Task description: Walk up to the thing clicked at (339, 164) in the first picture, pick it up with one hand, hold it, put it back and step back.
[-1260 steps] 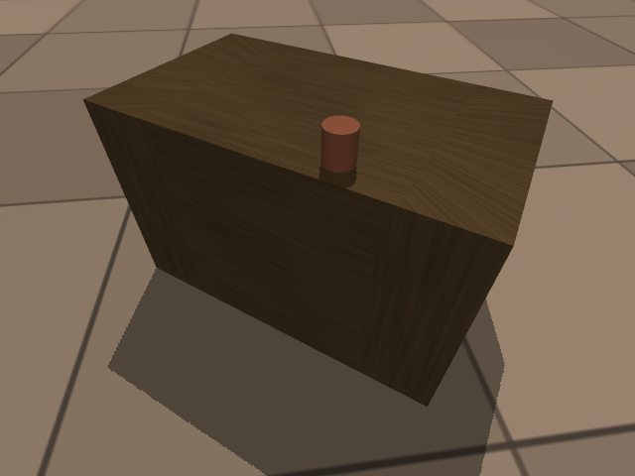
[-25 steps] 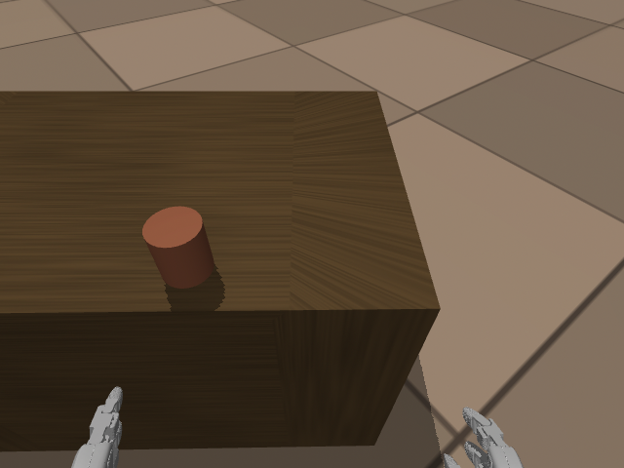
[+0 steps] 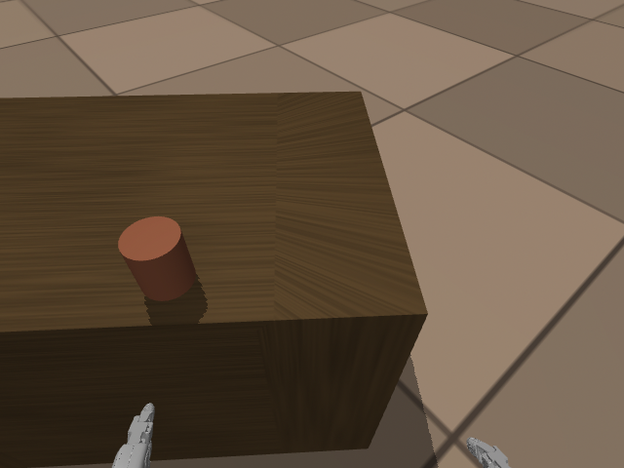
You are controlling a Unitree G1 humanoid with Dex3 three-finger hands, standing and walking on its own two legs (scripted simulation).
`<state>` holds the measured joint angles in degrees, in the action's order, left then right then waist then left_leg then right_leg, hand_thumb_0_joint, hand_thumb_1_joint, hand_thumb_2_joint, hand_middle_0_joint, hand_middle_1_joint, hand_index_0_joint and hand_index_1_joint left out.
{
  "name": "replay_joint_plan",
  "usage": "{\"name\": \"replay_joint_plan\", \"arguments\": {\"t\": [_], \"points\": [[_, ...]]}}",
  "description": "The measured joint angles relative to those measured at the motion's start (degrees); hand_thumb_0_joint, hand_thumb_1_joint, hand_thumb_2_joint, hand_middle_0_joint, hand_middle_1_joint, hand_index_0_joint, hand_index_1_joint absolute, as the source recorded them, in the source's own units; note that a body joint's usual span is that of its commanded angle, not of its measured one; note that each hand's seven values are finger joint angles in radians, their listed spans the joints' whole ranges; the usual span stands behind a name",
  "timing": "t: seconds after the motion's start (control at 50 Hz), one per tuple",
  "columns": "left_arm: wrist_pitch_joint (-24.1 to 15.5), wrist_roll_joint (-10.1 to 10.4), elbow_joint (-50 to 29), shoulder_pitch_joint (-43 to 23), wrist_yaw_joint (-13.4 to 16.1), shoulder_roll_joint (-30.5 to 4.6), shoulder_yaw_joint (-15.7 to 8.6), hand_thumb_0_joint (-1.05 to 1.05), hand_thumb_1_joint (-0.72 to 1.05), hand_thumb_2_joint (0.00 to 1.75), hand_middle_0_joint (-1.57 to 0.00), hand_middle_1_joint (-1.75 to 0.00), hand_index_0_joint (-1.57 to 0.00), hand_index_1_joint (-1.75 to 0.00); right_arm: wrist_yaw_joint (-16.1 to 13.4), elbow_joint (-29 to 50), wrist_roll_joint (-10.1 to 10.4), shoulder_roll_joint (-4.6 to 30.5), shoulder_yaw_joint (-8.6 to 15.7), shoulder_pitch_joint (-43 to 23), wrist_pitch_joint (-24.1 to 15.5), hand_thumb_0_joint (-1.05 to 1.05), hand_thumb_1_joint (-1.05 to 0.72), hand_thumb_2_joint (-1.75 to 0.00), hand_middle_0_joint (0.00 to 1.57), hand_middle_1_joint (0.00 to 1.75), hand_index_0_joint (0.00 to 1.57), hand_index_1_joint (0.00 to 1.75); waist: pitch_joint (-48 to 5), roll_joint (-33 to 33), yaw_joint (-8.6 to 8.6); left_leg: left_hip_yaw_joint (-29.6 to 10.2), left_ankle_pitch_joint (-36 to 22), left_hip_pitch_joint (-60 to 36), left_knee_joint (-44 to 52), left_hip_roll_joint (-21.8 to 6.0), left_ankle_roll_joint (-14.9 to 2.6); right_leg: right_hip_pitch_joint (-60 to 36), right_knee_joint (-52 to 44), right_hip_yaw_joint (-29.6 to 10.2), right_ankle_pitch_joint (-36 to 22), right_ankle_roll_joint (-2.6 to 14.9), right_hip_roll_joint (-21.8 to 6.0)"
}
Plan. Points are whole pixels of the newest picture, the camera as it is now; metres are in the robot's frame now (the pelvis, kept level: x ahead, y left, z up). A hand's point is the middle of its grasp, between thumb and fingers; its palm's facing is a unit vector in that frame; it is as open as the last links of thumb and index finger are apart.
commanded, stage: home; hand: left
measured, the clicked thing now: (159, 259) +0.43 +0.23 +0.04
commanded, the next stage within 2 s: stand in 1.86 s
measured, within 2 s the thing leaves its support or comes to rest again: neither
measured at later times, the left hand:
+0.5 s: hand out of the picture +0.02 +0.26 -0.13, palm faces -0.03 -0.92 -0.40, open 17.7 cm
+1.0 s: hand out of the picture +0.01 +0.25 -0.14, palm faces -0.02 -0.93 -0.35, open 17.6 cm
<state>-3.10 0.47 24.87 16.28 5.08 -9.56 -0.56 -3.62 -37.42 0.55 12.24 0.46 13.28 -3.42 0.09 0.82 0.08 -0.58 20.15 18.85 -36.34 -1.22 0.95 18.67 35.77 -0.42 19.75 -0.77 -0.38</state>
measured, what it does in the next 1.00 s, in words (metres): stands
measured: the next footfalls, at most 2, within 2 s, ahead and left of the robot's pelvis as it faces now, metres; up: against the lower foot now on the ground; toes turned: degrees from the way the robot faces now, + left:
none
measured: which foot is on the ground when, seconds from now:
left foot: down 0.00-1.00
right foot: down 0.00-1.00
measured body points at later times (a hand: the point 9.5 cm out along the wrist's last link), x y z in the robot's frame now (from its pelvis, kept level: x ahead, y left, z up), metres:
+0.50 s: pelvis -0.04 +0.00 +0.01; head -0.05 -0.01 +0.46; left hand +0.02 +0.31 -0.10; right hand +0.05 -0.30 -0.12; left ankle -0.01 +0.13 -0.73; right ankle -0.01 -0.13 -0.73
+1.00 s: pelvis -0.03 +0.00 +0.02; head -0.03 -0.01 +0.47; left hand +0.01 +0.30 -0.11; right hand +0.02 -0.30 -0.12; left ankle -0.01 +0.13 -0.73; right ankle -0.01 -0.13 -0.73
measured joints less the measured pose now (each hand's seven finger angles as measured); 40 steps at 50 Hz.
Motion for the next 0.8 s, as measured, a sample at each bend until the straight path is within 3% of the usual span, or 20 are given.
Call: {"name": "replay_joint_plan", "arguments": {"t": [0.06,0.14,0.38,0.56,0.8], "points": [[0.8,-0.1,-0.2,0.0,0.1,0.1,0.0,-0.02,-0.58,0.03,-0.04,-0.04,-0.05,-0.05,-0.1,-0.1,0.0,-0.2,0.0,0.0,0.5,0.01,-0.9,-0.9,0.2,0.3,0.2,0.3,0.0,-0.5,-0.15,0.0,-0.2,-0.2,0.2,-0.1,0.12,-0.1,0.1,0.0,0.0,0.12,0.1],[0.6,-3.0,7.7,-2.8,-2.0,-3.6,1.8,-0.01,-0.58,0.03,-0.05,-0.04,-0.05,-0.05,2.1,-4.3,-2.9,1.8,-0.2,-2.0,1.8,0.01,-0.9,-0.9,0.2,0.3,0.21,0.3,-0.2,-0.7,0.07,-0.4,-0.2,-0.8,-0.5,0.2,0.04,-0.8,1.0,0.5,0.3,0.49,-0.2],[1.8,-2.5,25.8,-3.3,-4.0,-11.9,0.8,-0.01,-0.59,0.02,-0.05,-0.04,-0.05,-0.05,4.6,-15.0,-2.5,7.6,1.1,-2.0,3.6,0.01,-0.9,-0.9,0.2,0.3,0.2,0.3,0.2,-0.4,-0.31,-0.8,-4.4,-5.6,5.1,0.6,0.06,-5.5,-4.1,0.9,-3.4,0.4,-0.6],[2.4,-2.1,34.6,-3.9,-4.8,-12.0,2.1,-0.01,-0.59,0.03,-0.04,-0.04,-0.05,-0.05,5.0,-21.9,-2.1,7.9,-0.2,-2.3,4.2,0.01,-0.9,-0.9,0.2,0.3,0.2,0.3,1.4,0.2,-0.61,-1.0,-8.8,-8.3,11.2,0.6,0.17,-8.2,-10.0,1.1,-7.7,0.39,-0.6],[2.4,-1.7,39.0,-4.5,-5.1,-11.5,2.0,-0.01,-0.58,0.03,-0.05,-0.04,-0.05,-0.05,5.1,-25.7,-2.0,7.6,-0.4,-1.4,4.3,0.01,-0.9,-0.9,0.2,0.3,0.21,0.3,1.4,-0.3,-0.6,-1.1,-10.1,-8.1,13.2,0.2,0.28,-8.3,-12.6,1.2,-9.4,0.5,-0.2]]}}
